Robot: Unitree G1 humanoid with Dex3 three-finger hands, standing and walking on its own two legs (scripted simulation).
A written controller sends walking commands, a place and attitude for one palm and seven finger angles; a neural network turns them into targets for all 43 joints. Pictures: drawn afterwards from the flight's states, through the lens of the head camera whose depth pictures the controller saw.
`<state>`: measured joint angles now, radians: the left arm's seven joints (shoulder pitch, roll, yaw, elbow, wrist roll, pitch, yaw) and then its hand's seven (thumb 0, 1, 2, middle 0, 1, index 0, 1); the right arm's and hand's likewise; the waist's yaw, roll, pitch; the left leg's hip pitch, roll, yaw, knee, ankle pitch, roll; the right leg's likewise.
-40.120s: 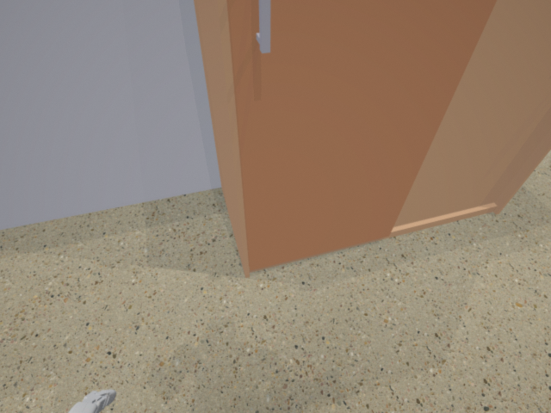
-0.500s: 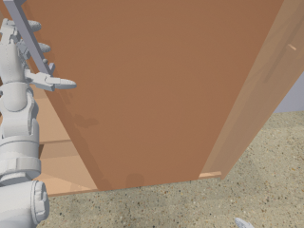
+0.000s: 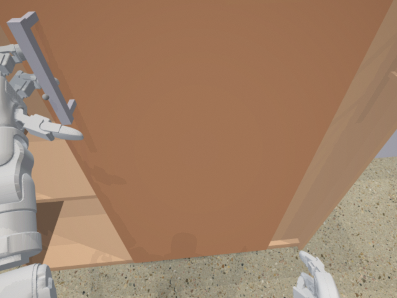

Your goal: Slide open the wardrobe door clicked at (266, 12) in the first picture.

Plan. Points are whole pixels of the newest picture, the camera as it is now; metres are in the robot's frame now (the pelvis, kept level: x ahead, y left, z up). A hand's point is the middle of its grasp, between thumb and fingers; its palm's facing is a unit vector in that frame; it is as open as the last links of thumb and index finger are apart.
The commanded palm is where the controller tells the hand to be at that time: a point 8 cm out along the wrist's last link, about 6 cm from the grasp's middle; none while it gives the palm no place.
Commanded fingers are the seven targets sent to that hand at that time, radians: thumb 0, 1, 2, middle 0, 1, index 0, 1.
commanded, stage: slip the hand off the handle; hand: left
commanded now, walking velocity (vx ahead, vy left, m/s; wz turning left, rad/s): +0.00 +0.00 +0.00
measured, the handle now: (50, 73) +0.39 +0.28 +0.28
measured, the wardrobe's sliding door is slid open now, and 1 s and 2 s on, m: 0.43 0.43 0.43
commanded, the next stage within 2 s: draw the hand back to the body in 1.00 s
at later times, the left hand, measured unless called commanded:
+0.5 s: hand (18, 101) +0.34 +0.32 +0.25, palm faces +0.36 -0.92 -0.14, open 14.7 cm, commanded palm +0.29 +0.37 +0.24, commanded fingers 0.00 -0.55 0.20 -0.25 -1.15 -0.25 -1.15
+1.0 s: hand out of the picture +0.25 +0.32 +0.24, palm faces +0.42 -0.90 -0.13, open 14.7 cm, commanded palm +0.20 +0.36 +0.24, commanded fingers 0.00 -0.55 0.20 -0.25 -1.15 -0.25 -1.15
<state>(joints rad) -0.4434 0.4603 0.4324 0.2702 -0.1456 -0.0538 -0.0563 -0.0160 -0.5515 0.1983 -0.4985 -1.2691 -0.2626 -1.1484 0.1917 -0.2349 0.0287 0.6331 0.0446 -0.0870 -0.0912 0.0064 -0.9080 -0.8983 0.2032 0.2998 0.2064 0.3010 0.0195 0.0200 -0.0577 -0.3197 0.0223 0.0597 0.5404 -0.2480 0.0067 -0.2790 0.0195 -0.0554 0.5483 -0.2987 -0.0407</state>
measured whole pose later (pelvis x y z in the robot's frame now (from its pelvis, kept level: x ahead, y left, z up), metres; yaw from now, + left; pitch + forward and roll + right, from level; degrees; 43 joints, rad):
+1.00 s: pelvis -0.01 +0.02 +0.00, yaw +2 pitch -2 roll -1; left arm -0.13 0.43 0.47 -0.09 -0.24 0.01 -0.13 -0.02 -0.55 0.20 -0.26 -1.15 -0.26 -1.15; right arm 0.14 -0.22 0.07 0.62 0.04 -0.14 -0.13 0.01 -0.91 -0.90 0.20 0.30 0.21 0.30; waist 0.09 0.02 -0.04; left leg -0.26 0.00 0.03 0.53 -0.24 0.03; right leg -0.19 0.00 -0.08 0.51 -0.28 -0.02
